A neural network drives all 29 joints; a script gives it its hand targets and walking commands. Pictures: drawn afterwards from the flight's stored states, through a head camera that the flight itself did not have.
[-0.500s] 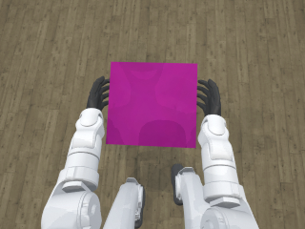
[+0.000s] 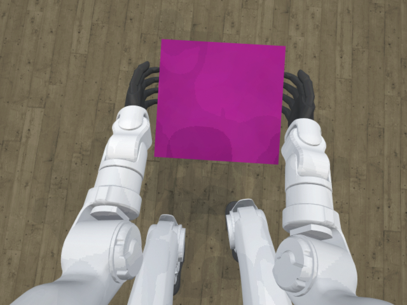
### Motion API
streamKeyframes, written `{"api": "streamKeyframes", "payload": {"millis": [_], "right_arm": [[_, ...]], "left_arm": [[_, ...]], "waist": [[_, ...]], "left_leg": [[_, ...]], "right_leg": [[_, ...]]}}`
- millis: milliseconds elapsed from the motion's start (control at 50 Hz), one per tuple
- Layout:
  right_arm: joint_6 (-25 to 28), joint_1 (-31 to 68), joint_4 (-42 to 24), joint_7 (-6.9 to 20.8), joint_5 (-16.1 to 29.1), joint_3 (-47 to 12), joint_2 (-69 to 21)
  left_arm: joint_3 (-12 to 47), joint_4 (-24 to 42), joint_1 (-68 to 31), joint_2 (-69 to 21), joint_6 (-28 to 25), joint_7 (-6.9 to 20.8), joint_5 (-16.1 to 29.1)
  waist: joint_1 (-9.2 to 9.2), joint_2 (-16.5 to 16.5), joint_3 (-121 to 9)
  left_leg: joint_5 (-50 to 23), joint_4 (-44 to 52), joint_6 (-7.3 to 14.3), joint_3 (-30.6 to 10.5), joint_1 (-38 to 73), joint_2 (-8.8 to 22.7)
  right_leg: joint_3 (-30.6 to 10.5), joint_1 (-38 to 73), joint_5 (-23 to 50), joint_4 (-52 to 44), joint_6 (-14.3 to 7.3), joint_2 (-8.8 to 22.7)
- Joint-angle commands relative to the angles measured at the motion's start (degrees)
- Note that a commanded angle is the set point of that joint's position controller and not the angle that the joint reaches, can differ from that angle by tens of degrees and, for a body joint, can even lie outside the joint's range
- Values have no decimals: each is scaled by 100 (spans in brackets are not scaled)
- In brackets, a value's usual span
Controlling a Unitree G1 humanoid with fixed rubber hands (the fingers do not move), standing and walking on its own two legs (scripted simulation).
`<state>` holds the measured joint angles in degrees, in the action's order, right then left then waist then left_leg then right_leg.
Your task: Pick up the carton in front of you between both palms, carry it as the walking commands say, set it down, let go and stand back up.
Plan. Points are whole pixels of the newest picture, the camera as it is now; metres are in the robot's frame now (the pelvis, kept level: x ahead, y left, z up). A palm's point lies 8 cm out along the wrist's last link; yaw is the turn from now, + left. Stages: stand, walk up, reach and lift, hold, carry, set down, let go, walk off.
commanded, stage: set down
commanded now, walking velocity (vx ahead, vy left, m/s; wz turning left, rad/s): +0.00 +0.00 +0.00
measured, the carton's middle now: (216, 113) +0.48 -0.06 -0.19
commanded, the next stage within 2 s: none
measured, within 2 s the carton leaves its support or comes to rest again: rests again in 1.34 s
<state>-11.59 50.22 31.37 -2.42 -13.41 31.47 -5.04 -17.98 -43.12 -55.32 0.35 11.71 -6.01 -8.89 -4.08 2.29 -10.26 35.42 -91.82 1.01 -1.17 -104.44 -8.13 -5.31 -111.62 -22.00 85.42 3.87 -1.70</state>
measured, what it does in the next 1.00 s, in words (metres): lowers itself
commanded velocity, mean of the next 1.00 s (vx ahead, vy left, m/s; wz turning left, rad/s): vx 0.00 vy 0.00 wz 0.00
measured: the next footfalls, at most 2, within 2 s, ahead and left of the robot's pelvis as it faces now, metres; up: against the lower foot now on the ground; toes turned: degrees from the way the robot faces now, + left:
none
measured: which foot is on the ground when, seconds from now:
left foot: down 0.00-1.00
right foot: down 0.00-1.00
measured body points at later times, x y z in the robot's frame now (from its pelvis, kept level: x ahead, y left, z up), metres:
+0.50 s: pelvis -0.05 -0.02 -0.11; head +0.30 -0.05 +0.17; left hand +0.54 +0.05 -0.25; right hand +0.45 -0.24 -0.26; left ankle +0.03 +0.10 -0.52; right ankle +0.11 -0.14 -0.52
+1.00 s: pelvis -0.03 +0.00 -0.15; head +0.34 +0.02 +0.10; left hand +0.55 +0.05 -0.34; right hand +0.47 -0.25 -0.31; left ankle +0.03 +0.10 -0.52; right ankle +0.11 -0.14 -0.52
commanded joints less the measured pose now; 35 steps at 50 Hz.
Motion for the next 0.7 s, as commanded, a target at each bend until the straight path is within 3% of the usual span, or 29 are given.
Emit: {"api": "streamKeyframes", "payload": {"millis": [0,20,40,60,80,100,140,160,180,220,240,260,280,300,320,340,360,380,400,420,440,460,500,520,560,580,620,640,680], "right_arm": [[-100,3088,78,1186,994,-3566,-4900],[-40,3533,-243,1086,1100,-3780,-4836],[-83,3623,-198,1031,1154,-3753,-4880],[-41,3830,-447,1001,1269,-3938,-4815],[-55,4095,-392,915,1359,-3978,-4598],[-114,3749,-186,746,1108,-3621,-4628],[-193,3916,-29,641,898,-3289,-4426],[-279,3809,299,608,844,-3210,-4301],[-295,3958,448,627,908,-3103,-4450],[-349,4284,667,572,666,-2673,-4522],[-346,4445,616,589,703,-2781,-4487],[-337,4568,823,590,650,-2566,-4056],[-289,4824,301,609,698,-2685,-4044],[-323,5070,486,619,698,-2685,-4031],[-357,4805,761,611,549,-2586,-4206],[-303,4955,732,580,705,-2467,-4192],[-317,5318,447,608,711,-2477,-4213],[-332,5242,485,645,718,-2428,-4067],[-329,5824,216,609,896,-2672,-3982],[-276,5981,157,599,914,-2557,-3719],[-299,5735,159,547,825,-2808,-3858],[-235,6065,166,549,1079,-2889,-3631],[-229,6210,466,537,1187,-2846,-3631],[-175,5835,223,597,1186,-2872,-3320],[-104,6225,167,626,1454,-2827,-3435],[-175,5790,607,658,1357,-2803,-3696],[-102,5674,547,797,1514,-2454,-3754],[-78,5733,944,803,1384,-2199,-3244],[-143,5620,1352,903,1337,-1920,-3170]], "left_arm": [[3130,761,-3505,-5233,-322,1124,867],[3314,862,-3863,-4956,-341,1162,887],[3160,765,-3682,-5042,-313,1175,909],[3382,978,-4079,-4851,-343,1220,1015],[3322,800,-4241,-4695,-324,1207,1158],[3463,865,-4478,-4339,-324,1250,1106],[3125,413,-4468,-4156,-236,1352,917],[2703,-184,-4179,-4047,-101,1435,750],[2839,-48,-4644,-4216,-128,1500,843],[2762,-116,-5191,-4027,-132,1558,968],[2445,-506,-5010,-3853,-111,1567,852],[2284,-799,-4883,-4029,-43,1580,682],[2310,-605,-4917,-3953,-66,1618,814],[2177,-1037,-4823,-3817,-43,1630,664],[2225,-1138,-5044,-3937,-93,1618,832],[2162,-1142,-5310,-3831,-79,1652,766],[2065,-1326,-5403,-3658,-61,1649,729],[2195,-1279,-5243,-3877,-70,1667,835],[2077,-1042,-5890,-3275,-145,1686,837],[2084,-1508,-5489,-3499,-50,1682,777],[2029,-1306,-5808,-3371,-128,1688,934],[2262,-1448,-5624,-3193,-113,1650,973],[2643,-1270,-6101,-2976,-182,1566,1235],[2511,-1289,-5996,-3235,-200,1541,1256],[2820,-1160,-6613,-3305,-206,1511,1424],[2443,-1406,-6237,-3064,-283,1505,1314],[3120,-881,-6513,-3152,-336,1443,1435],[2817,-1371,-6182,-3040,-252,1410,1347],[2898,-1367,-6298,-2872,-295,1338,1273]], "waist": [[-131,273,-6537],[-207,6,-6906],[130,63,-6522],[-185,-119,-6652],[-15,167,-6598],[-469,99,-6484],[-88,181,-5726],[-342,69,-5148],[-139,363,-5180],[-512,273,-5407],[-378,18,-5192],[-290,513,-5059],[-548,160,-4984],[49,173,-5017],[-762,-166,-4989],[-432,154,-4740],[-334,-80,-4769],[-655,39,-4770],[-156,-210,-4820],[-286,-11,-4763],[-584,-360,-5049],[-259,-152,-4902],[-262,-150,-5304],[-594,69,-5177],[-603,330,-5268],[-505,-283,-4852],[-578,601,-5025],[-825,779,-4372],[-721,1141,-3872]], "left_leg": [[-3671,565,-482,-115,2725,-264],[-3534,302,-465,-34,2061,-291],[-3460,500,-345,-80,1821,-285],[-3010,268,-343,18,1606,-338],[-2647,109,-276,71,1382,-314],[-2192,84,-344,188,1017,-312],[-1522,111,-242,309,458,-348],[-1315,129,-253,216,272,-222],[-1002,65,-220,329,25,-255],[-540,-142,-155,311,-296,-265],[-611,-182,-108,305,-300,-235],[-546,-329,-181,422,-451,-278],[-708,-264,-187,322,-567,-228],[-680,-451,-153,439,-707,-287],[-533,-543,-91,207,-794,-183],[-503,-714,-129,346,-1073,-264],[-434,-712,-28,246,-938,-217],[-555,-637,-99,290,-1033,-293],[-527,-761,-12,319,-944,-226],[-541,-840,-40,400,-1030,-314],[-523,-1077,-35,321,-1081,-200],[-552,-978,-41,403,-1173,-214],[-766,-1206,-38,352,-796,-184],[-734,-1190,-103,301,-776,-190],[-930,-1399,-76,281,-421,-142],[-788,-1387,18,249,-841,-158],[-1410,-1587,-17,196,-483,-134],[-1081,-1471,-75,184,-727,-75],[-1258,-1561,-123,153,-343,-22]], "right_leg": [[631,3908,2877,439,-137,-581],[641,4378,3104,772,-129,-592],[708,4100,3059,794,-1,-609],[731,4531,3114,816,-89,-580],[640,4321,2754,945,-102,-550],[670,4670,2873,870,-110,-587],[604,4623,2139,862,-17,-571],[650,4247,1828,824,-49,-600],[531,4601,1729,902,-88,-585],[629,4588,1326,1042,-46,-556],[710,4215,1118,1132,-42,-585],[635,4200,1030,1202,-58,-540],[753,4240,1332,1200,-45,-559],[608,4184,1227,1326,-3,-476],[794,4258,1370,1474,-5,-535],[562,4228,1185,1436,10,-538],[706,3927,1181,1671,81,-493],[784,4096,1290,1535,30,-499],[816,3942,1063,1725,62,-487],[755,4134,1363,1690,56,-459],[717,4405,1303,1833,48,-491],[820,4297,1432,1945,89,-402],[823,4251,1635,2184,114,-359],[874,4117,1646,2318,14,-390],[838,4135,1822,2423,-25,-356],[889,3724,1820,2427,9,-397],[727,3609,2542,2669,-30,-290],[992,2787,1977,2643,12,-249],[914,2349,1896,2706,-46,-208]]}}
